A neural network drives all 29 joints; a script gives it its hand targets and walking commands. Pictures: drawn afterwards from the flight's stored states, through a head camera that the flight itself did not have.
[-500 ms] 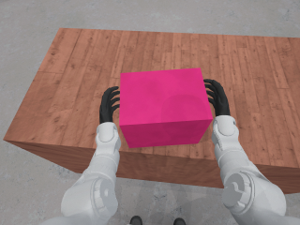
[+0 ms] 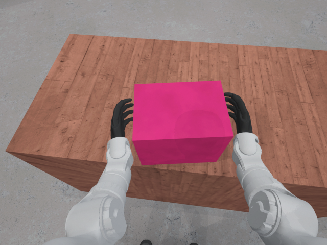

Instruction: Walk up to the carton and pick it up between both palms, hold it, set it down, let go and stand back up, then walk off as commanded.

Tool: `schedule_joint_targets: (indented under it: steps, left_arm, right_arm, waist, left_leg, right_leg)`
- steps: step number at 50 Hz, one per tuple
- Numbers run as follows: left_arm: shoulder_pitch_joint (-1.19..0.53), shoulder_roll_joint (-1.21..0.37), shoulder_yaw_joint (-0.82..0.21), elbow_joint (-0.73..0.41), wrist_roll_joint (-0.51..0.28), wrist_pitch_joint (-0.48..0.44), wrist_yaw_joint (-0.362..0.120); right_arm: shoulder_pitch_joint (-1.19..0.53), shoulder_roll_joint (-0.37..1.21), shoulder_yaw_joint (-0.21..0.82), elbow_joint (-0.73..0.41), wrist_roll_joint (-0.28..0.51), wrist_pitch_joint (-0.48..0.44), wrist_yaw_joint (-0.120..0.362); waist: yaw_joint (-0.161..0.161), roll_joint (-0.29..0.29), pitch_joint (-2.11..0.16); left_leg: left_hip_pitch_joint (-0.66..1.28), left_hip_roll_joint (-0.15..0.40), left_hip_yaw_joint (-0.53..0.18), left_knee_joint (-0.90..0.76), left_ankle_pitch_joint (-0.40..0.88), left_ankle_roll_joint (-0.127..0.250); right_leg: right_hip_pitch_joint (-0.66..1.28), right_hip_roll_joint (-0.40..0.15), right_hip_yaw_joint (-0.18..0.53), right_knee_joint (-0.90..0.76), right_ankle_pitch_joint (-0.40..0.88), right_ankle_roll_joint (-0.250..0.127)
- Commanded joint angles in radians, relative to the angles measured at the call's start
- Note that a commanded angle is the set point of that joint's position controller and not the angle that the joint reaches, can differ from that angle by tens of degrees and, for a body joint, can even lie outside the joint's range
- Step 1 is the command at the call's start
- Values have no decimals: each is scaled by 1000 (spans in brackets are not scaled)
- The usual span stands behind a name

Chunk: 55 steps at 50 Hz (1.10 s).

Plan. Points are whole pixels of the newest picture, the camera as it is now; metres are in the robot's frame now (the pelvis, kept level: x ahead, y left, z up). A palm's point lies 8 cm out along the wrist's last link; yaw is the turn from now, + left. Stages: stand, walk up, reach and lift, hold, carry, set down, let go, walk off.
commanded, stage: reach and lift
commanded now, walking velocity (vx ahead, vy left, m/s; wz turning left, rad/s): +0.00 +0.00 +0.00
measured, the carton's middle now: (178, 125) +0.42 +0.01 -0.04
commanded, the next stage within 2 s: none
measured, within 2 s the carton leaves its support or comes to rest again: leaves its support in 0.30 s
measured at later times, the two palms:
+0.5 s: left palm (119, 138) +0.35 +0.16 +0.00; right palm (249, 128) +0.38 -0.15 +0.04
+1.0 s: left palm (106, 119) +0.36 +0.17 +0.08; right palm (256, 113) +0.38 -0.14 +0.11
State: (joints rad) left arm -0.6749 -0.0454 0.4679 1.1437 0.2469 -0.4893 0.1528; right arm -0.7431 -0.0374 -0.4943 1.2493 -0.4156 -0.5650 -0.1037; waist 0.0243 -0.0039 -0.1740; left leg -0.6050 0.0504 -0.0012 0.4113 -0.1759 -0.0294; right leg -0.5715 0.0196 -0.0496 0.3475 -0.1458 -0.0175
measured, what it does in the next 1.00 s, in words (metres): stands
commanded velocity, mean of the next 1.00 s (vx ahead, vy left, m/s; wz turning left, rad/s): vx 0.00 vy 0.00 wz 0.00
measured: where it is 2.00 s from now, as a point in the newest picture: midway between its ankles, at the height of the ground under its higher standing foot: outside the picture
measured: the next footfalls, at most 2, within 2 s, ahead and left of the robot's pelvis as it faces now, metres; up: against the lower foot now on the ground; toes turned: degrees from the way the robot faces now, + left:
none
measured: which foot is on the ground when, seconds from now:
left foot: down 0.00-1.00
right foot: down 0.00-1.00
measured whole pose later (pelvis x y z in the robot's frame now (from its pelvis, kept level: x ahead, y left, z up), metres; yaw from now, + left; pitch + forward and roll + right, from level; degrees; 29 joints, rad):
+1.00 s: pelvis -0.01 +0.00 +0.01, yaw +2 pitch +5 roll -1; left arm -0.65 0.03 0.23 1.02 0.08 -0.08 0.17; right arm -0.71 -0.06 -0.14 1.06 0.00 -0.14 -0.14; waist -0.04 -0.01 -0.16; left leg -0.29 0.03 -0.02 0.40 -0.19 -0.02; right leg -0.25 0.00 -0.07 0.35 -0.18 -0.01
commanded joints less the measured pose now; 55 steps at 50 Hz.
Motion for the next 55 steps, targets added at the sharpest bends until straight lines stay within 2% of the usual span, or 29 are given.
schedule_joint_targets:
  steps: [1,8,9,11,12,13,15,17,18,21,23,25,27,29,30,32,33,34,36,37,38,40,41,44,46,47,49,50,55]
  left_arm:
    - [-595,-586,-381,-59,77,-41,-149]
    - [-718,-562,-415,-38,16,-40,-151]
    - [-672,-558,-389,-12,23,-41,-150]
    - [-747,-529,-383,31,4,-33,-157]
    - [-747,-530,-387,28,-5,-30,-157]
    - [-780,-534,-387,28,-3,-34,-157]
    - [-809,-531,-396,15,-33,-43,-157]
    - [-807,-489,-391,50,-38,-29,-161]
    - [-795,-534,-400,6,-43,-32,-153]
    - [-908,-512,-391,-5,-67,-29,-165]
    - [-908,-520,-426,-33,-87,-29,-160]
    - [-902,-500,-453,-49,-122,-13,-167]
    - [-953,-495,-425,-81,-123,-6,-163]
    - [-991,-529,-487,-187,-158,-3,-156]
    - [-998,-497,-449,-157,-159,6,-166]
    - [-1006,-548,-511,-215,-165,20,-159]
    - [-992,-534,-504,-237,-177,25,-159]
    - [-1002,-545,-523,-208,-173,44,-165]
    - [-942,-575,-544,-256,-152,83,-162]
    - [-881,-581,-533,-246,-143,106,-163]
    - [-865,-546,-480,-218,-121,127,-172]
    - [-861,-559,-477,-192,-108,176,-183]
    - [-848,-559,-480,-264,-96,202,-183]
    - [-833,-601,-547,-336,-126,259,-182]
    - [-855,-602,-573,-452,-123,304,-170]
    - [-832,-607,-569,-429,-116,326,-167]
    - [-843,-613,-581,-519,-120,354,-161]
    - [-831,-647,-608,-491,-129,388,-160]
    - [-872,-630,-660,-666,-169,491,-150]
  right_arm:
    - [-558,585,299,-31,-100,-112,154]
    - [-613,566,275,12,-88,-77,159]
    - [-636,557,319,-33,-72,-85,164]
    - [-642,557,283,14,-90,-59,164]
    - [-646,583,316,2,-66,-45,163]
    - [-681,573,276,-11,-74,-44,165]
    - [-648,619,315,-1,-52,-25,166]
    - [-639,654,305,34,-43,12,167]
    - [-650,654,335,7,-29,3,169]
    - [-663,639,329,37,-19,42,172]
    - [-695,671,367,-1,17,55,173]
    - [-712,680,424,-40,57,69,158]
    - [-713,675,473,-51,115,96,165]
    - [-723,714,532,-93,157,116,151]
    - [-711,720,525,-105,159,139,142]
    - [-706,736,553,-142,194,156,137]
    - [-690,739,570,-155,193,168,137]
    - [-677,740,582,-171,215,191,131]
    - [-630,701,586,-195,247,224,127]
    - [-609,722,633,-217,288,253,128]
    - [-621,690,612,-240,290,274,122]
    - [-599,667,562,-238,289,318,115]
    - [-580,672,568,-243,299,335,121]
    - [-593,661,577,-316,329,373,115]
    - [-630,693,646,-405,385,394,117]
    - [-639,643,624,-418,383,407,120]
    - [-645,692,680,-462,425,430,119]
    - [-639,667,666,-427,440,454,122]
    - [-648,672,731,-546,500,518,113]
  waist:
    - [-13,15,-754]
    - [-46,23,-739]
    - [-7,7,-713]
    - [-39,-9,-667]
    - [-17,-1,-707]
    - [-44,-1,-683]
    - [-25,-27,-701]
    - [-30,4,-694]
    - [-5,23,-731]
    - [-34,19,-685]
    - [-20,57,-717]
    - [-29,19,-721]
    - [1,2,-679]
    - [-18,24,-748]
    - [-28,-27,-708]
    - [-56,32,-766]
    - [-38,8,-748]
    - [-68,24,-712]
    - [-76,37,-630]
    - [-46,43,-582]
    - [-39,-7,-530]
    - [-86,-37,-400]
    - [-65,-14,-380]
    - [-96,27,-453]
    - [-64,22,-488]
    - [-82,54,-448]
    - [-46,49,-460]
    - [-71,70,-390]
    - [-65,50,-429]
  left_leg:
    - [242,-19,77,36,488,-37]
    - [237,-17,69,30,390,-38]
    - [205,-22,73,20,371,-33]
    - [145,-30,72,6,247,-20]
    - [175,-29,76,11,255,-19]
    - [166,-27,59,1,202,-18]
    - [127,-31,79,5,176,-2]
    - [82,-38,82,14,124,2]
    - [124,-37,76,10,153,-8]
    - [84,-43,76,3,90,0]
    - [122,-38,67,18,132,-8]
    - [82,-60,68,28,130,-1]
    - [87,-58,67,28,111,5]
    - [147,-56,50,41,194,-7]
    - [109,-66,58,47,142,3]
    - [146,-66,32,46,185,-5]
    - [139,-75,45,36,180,-8]
    - [147,-79,41,47,198,-11]
    - [243,-73,25,28,281,-27]
    - [285,-65,33,16,283,-27]
    - [266,-70,30,12,262,-15]
    - [278,-71,28,-32,184,-11]
    - [333,-55,22,-49,210,-11]
    - [409,-61,15,-52,278,-39]
    - [450,-69,14,-38,364,-34]
    - [473,-68,4,-27,370,-57]
    - [488,-69,6,-29,398,-46]
    - [528,-56,-9,-42,372,-59]
    - [549,-63,-11,-22,369,-54]
  right_leg:
    - [509,1,-45,130,781,24]
    - [447,11,-57,105,619,22]
    - [472,7,-49,109,621,23]
    - [483,-1,-39,117,544,27]
    - [479,0,-44,126,539,32]
    - [446,-1,-44,105,462,33]
    - [492,-11,-21,126,471,35]
    - [507,-22,-6,147,467,44]
    - [510,-12,-13,147,455,45]
    - [513,-18,-13,149,391,44]
    - [500,-13,-8,165,419,43]
    - [552,-25,15,173,491,60]
    - [549,-18,14,175,430,62]
    - [570,-7,7,195,507,64]
    - [601,-15,20,187,498,63]
    - [562,-10,16,181,517,61]
    - [579,-9,20,174,502,59]
    - [587,-14,24,178,538,51]
    - [582,10,4,141,509,48]
    - [571,9,13,111,468,43]
    - [594,5,21,110,470,44]
    - [574,-2,21,58,369,42]
    - [555,2,12,49,303,35]
    - [566,2,2,12,357,29]
    - [584,11,4,26,413,35]
    - [582,16,-3,17,397,24]
    - [595,11,11,8,404,31]
    - [526,23,-7,-12,304,23]
    - [551,26,-1,-8,326,24]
